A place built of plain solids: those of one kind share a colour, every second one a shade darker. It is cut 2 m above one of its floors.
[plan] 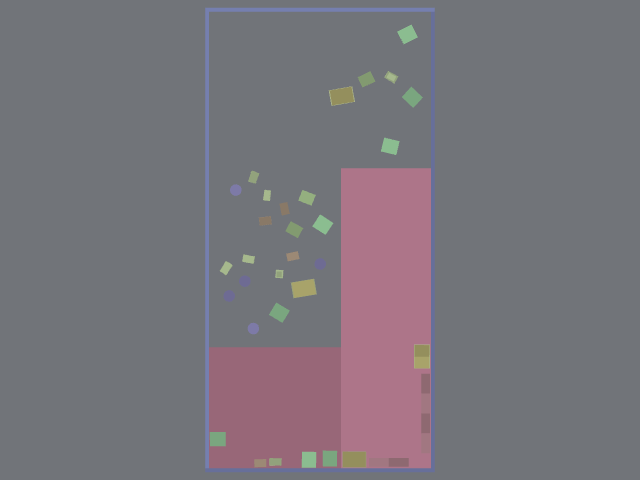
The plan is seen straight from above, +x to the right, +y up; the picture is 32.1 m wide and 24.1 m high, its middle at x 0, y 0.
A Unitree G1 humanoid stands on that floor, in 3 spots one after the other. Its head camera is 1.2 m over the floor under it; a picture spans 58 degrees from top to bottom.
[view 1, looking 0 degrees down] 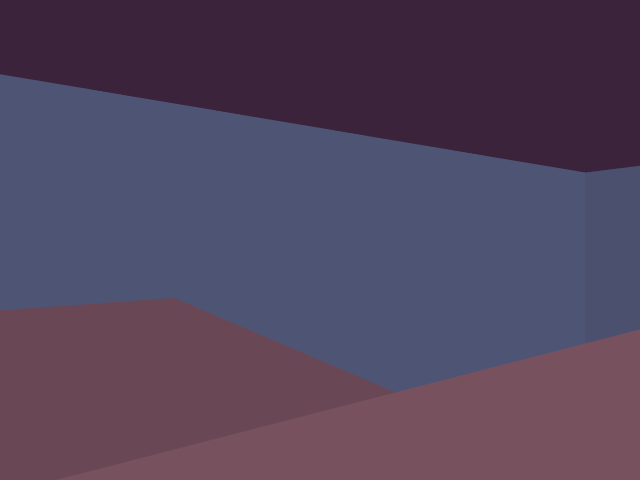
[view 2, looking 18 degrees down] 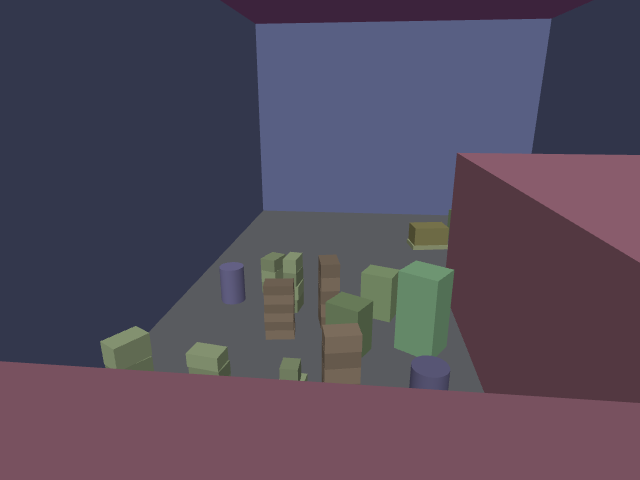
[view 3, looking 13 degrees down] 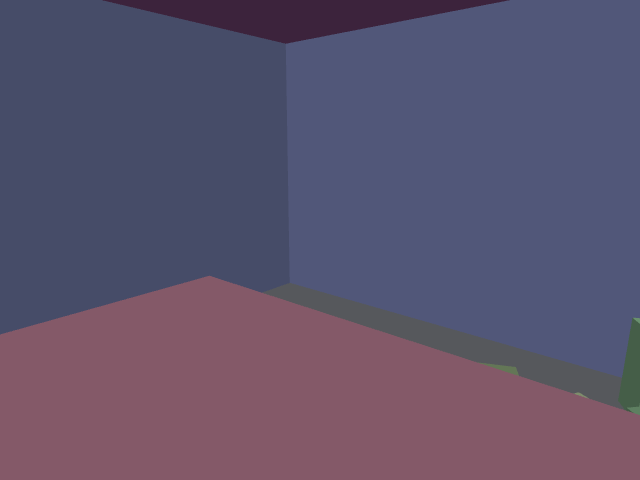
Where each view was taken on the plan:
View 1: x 3.60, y -7.74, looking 147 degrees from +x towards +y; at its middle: wall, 10.93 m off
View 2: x -1.07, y -7.02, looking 96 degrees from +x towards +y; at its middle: ground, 15.33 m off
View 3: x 4.24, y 1.37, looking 130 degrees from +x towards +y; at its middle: wall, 13.52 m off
